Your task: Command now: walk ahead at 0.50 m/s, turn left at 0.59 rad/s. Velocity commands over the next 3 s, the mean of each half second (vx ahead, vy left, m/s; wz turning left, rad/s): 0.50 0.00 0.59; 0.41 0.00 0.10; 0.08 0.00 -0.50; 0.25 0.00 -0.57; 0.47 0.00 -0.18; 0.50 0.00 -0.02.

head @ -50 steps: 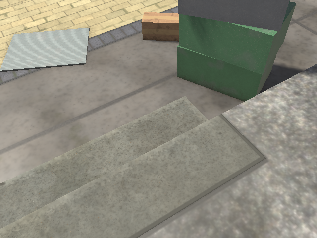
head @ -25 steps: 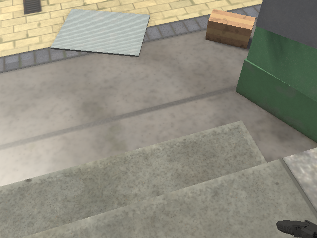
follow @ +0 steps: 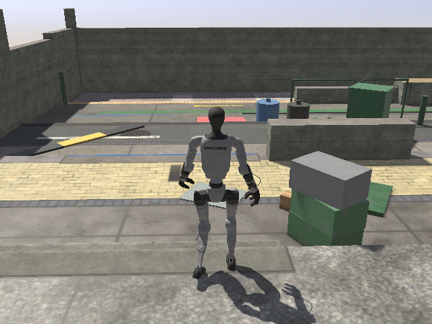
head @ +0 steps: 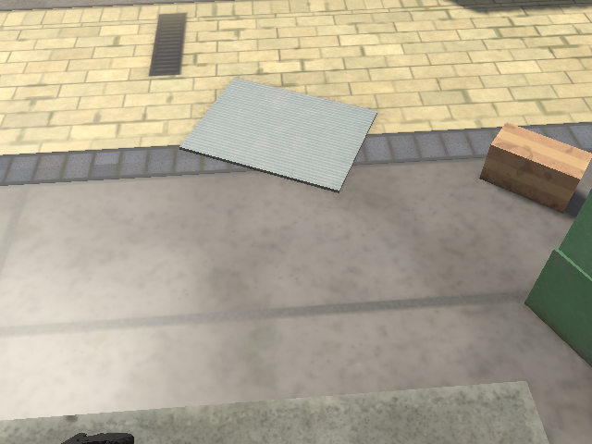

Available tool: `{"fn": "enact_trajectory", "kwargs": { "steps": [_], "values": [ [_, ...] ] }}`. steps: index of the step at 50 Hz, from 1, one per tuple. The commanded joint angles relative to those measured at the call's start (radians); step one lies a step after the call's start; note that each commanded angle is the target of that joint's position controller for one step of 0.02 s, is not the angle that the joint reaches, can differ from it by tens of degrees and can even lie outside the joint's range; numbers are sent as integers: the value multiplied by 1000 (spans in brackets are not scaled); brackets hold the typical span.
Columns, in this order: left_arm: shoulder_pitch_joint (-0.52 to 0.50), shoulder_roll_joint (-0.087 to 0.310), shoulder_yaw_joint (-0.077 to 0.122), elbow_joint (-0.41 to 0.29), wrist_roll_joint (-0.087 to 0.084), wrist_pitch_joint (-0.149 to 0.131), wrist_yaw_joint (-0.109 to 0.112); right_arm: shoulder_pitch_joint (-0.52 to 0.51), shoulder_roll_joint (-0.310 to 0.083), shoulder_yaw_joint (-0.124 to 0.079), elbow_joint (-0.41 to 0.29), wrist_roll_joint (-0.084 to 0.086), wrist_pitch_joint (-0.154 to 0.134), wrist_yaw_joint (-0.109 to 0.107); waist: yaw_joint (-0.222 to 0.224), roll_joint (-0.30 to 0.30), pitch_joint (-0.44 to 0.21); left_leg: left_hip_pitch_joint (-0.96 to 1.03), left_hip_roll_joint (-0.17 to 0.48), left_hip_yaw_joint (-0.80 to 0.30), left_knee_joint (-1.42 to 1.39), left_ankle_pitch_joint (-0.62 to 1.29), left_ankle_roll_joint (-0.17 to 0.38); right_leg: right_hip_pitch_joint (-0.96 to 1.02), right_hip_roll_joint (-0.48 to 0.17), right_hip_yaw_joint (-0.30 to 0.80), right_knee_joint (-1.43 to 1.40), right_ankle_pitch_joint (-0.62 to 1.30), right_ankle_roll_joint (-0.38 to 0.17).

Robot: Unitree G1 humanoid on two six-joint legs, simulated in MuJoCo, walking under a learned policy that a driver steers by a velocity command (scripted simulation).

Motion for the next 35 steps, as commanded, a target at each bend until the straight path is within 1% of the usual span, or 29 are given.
{"fn": "enact_trajectory", "kwargs": {
  "steps": [1,3,4,5,7,8,10,12,13,14,16,17,19,20,21,22,23,24,25,26,27,28,29,30,31,32,33,34,35],
  "values": [
    [167,132,45,-17,1,19,8,-84,-137,-32,-126,-9,-6,-5,112,-106,-14,-491,116,29,263,104,-20,422,-355,472,-297,-245,-184],
    [112,97,34,-7,12,18,8,-67,-103,-34,-129,-6,7,3,62,-150,29,-407,172,33,182,164,-21,289,-289,311,-335,-114,-163],
    [94,97,35,4,10,14,9,-53,-101,-37,-119,-4,16,2,48,-154,45,-360,185,37,120,183,-23,241,-271,237,-367,-42,-161],
    [97,107,40,18,8,9,7,-67,-81,-33,-125,-9,22,1,46,-165,51,-350,187,62,78,193,-29,230,-269,190,-385,18,-171],
    [111,140,53,49,7,5,5,-109,-63,-24,-139,-18,25,1,55,-132,47,-368,203,65,-23,246,-36,260,-287,134,-398,113,-193],
    [120,157,58,65,9,8,6,-140,-49,-18,-150,-23,21,8,65,-113,38,-373,207,70,-75,292,-32,284,-285,98,-384,192,-193],
    [124,179,65,92,11,17,7,-156,-29,-8,-148,-20,9,23,71,-97,3,-343,208,91,-158,399,-22,321,-287,30,-356,313,-190],
    [117,183,64,106,7,30,10,-184,-32,-8,-154,-17,10,32,82,-108,-4,-286,191,142,-208,458,-25,309,-268,-50,-325,362,-179],
    [126,196,67,109,17,25,13,-174,-58,-21,-152,-23,9,38,81,-106,-33,-281,203,125,-125,520,-23,342,-315,-37,-286,417,-190],
    [123,195,67,102,15,23,14,-165,-82,-35,-142,-25,13,38,73,-79,-51,-284,195,144,-58,558,-19,368,-318,-61,-240,426,-190],
    [140,196,68,104,-11,30,12,-207,-73,-35,-170,-20,24,45,89,-98,-4,-349,198,150,-56,452,-2,412,-337,-66,-193,421,-181],
    [138,209,71,100,-21,39,13,-216,-73,-35,-184,-16,30,48,87,-120,12,-335,186,170,-78,384,9,417,-335,-78,-152,478,-168],
    [85,230,79,84,-47,44,8,-142,-89,-47,-184,-10,48,60,21,-183,8,-117,129,233,-213,174,47,322,-316,-141,-19,715,-123],
    [24,242,84,62,-38,35,1,50,-146,-83,-121,-7,51,55,-90,-138,-79,157,45,340,-185,279,59,216,-281,-184,217,820,-108],
    [-47,216,74,53,-58,20,-3,237,-172,-99,-67,-6,47,44,-213,-66,-104,387,50,273,-441,398,122,37,-228,-172,522,605,-59],
    [63,95,48,30,-24,-4,-14,183,-263,-98,-58,5,32,34,-84,303,-9,476,223,-82,-504,650,241,-302,-47,-133,957,-420,1],
    [167,109,37,8,-9,-29,-19,102,-224,-57,-130,10,-2,49,8,340,-123,459,328,-389,-582,722,355,-413,-41,62,963,-486,-24],
    [50,196,61,-18,-54,-26,-16,96,-184,-56,-124,5,-21,69,-29,193,-60,374,377,-498,-729,471,377,-477,-30,70,895,-375,-24],
    [13,196,64,-26,-60,-12,-3,46,-176,-53,-112,7,-35,78,16,37,5,265,373,-501,-718,332,342,-458,-69,86,801,-322,-30],
    [14,179,63,-22,-37,5,9,-20,-152,-45,-120,13,-44,76,53,-12,33,168,367,-449,-679,352,319,-415,-97,93,715,-295,-15],
    [51,164,58,-4,-20,17,10,-70,-141,-40,-129,2,-49,65,87,-18,24,76,360,-407,-640,390,307,-338,-120,107,644,-277,-2],
    [46,159,54,10,-11,25,6,-87,-137,-35,-137,-21,-51,50,87,-57,10,20,319,-326,-620,395,285,-275,-115,88,556,-180,7],
    [53,128,45,22,6,21,-4,-81,-151,-39,-131,-40,-53,28,83,-10,-22,4,305,-294,-592,465,273,-241,-111,83,528,-51,1],
    [-23,165,58,10,-3,11,-17,-16,-136,-34,-101,-30,-64,4,57,-9,-1,37,262,-263,-558,338,239,-304,-123,137,413,132,-13],
    [-57,150,50,3,6,7,-27,7,-132,-30,-87,-28,-68,-13,44,24,-12,58,249,-232,-538,352,228,-329,-108,111,332,236,-26],
    [-99,112,33,-15,27,7,-42,17,-109,-21,-69,-20,-63,-33,33,22,2,-56,180,-129,-536,264,204,-237,-78,59,173,429,-30],
    [-115,70,18,-11,44,7,-58,16,-100,-17,-55,-20,-55,-41,22,4,-8,-152,130,-47,-511,192,166,-90,-43,28,75,624,-52],
    [-117,47,12,-10,44,11,-69,33,-114,-17,-36,-21,-53,-43,10,6,-21,-217,118,-12,-510,155,145,16,-9,-3,43,738,-57],
    [-124,36,11,-22,34,23,-72,53,-120,-19,-14,-23,-50,-45,0,36,-19,-243,125,-5,-495,140,138,60,2,-13,45,755,-55]
  ]
}}
Next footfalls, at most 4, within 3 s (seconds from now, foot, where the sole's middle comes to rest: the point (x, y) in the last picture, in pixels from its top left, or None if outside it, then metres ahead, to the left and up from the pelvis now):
0.42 left None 0.24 0.17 -0.76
0.86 right None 0.55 0.07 -0.91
1.32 left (180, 442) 0.57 0.30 -0.91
1.76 right None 0.49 0.07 -0.91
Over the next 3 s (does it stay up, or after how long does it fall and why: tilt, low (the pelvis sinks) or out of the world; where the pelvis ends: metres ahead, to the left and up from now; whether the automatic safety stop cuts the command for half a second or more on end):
stays up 1.16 -0.04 -0.27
